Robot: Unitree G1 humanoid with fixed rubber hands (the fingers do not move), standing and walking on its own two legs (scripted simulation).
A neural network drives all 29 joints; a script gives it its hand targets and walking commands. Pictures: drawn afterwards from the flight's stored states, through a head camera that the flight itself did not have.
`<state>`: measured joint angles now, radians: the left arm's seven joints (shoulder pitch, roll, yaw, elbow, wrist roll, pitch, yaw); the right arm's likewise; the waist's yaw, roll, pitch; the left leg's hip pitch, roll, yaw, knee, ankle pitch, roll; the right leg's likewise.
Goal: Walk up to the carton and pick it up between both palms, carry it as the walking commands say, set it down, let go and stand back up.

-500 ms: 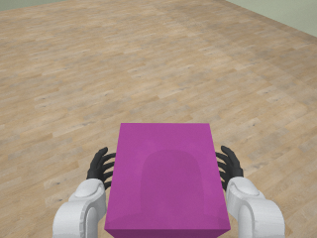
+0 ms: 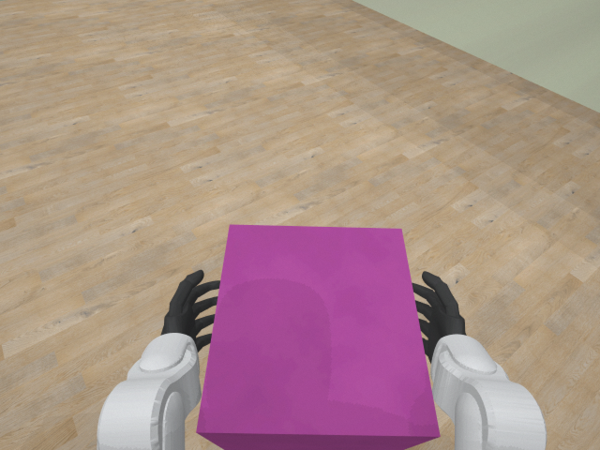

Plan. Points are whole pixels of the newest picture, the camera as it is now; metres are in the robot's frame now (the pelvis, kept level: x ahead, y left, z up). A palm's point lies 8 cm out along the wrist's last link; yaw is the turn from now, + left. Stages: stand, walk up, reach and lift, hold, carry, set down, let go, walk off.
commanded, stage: carry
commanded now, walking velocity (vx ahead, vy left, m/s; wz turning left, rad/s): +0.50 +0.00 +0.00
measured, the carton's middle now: (311, 351) +0.25 -0.01 +0.02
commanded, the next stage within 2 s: none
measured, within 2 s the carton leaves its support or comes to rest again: neither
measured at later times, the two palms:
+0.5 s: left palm (225, 148) +0.57 +0.13 +0.09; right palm (389, 146) +0.60 -0.16 +0.09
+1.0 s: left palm (223, 57) +0.94 +0.18 +0.09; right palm (345, 57) +0.94 -0.11 +0.10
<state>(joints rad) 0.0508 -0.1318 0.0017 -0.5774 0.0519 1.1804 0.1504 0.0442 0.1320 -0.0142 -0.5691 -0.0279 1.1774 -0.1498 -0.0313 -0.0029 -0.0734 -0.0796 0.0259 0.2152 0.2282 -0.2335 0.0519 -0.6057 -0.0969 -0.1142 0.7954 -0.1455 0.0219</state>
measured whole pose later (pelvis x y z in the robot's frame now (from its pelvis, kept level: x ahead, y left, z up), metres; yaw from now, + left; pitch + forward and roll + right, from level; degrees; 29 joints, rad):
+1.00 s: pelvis +0.70 +0.03 +0.00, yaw +0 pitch +4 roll -2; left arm 0.04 -0.13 0.00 -0.59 0.06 1.19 0.15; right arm 0.03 0.13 -0.01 -0.57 -0.04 1.18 -0.14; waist -0.01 -0.01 -0.06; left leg -0.06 0.01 0.20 0.20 -0.21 0.06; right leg -0.60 -0.12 -0.09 0.81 -0.11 0.03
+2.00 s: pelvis +1.33 +0.04 -0.01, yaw +1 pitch +3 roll +1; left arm 0.01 -0.13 0.01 -0.58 0.05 1.21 0.15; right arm 0.01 0.13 -0.02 -0.57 -0.04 1.20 -0.14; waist 0.00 -0.04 -0.06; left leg -0.27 0.00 0.19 0.45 -0.23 0.06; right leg -0.31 -0.11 -0.12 0.49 -0.18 0.04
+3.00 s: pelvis +1.36 +0.01 -0.02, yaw +2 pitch +3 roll +0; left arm 0.00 -0.13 0.02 -0.53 0.05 1.25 0.15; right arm 0.00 0.13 -0.03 -0.53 -0.05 1.25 -0.15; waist -0.01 0.00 -0.12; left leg -0.25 0.06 0.16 0.51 -0.30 0.00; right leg -0.26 -0.06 -0.18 0.51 -0.30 -0.01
